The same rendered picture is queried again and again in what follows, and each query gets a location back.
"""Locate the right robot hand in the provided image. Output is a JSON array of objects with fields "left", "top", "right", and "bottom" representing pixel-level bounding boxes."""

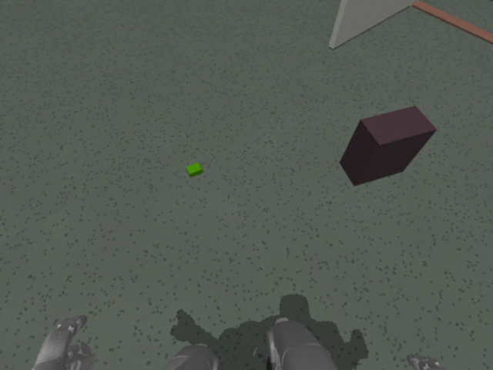
[{"left": 407, "top": 355, "right": 447, "bottom": 370}]

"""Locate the left robot hand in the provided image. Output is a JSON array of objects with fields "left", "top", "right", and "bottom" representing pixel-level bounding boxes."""
[{"left": 35, "top": 315, "right": 96, "bottom": 370}]

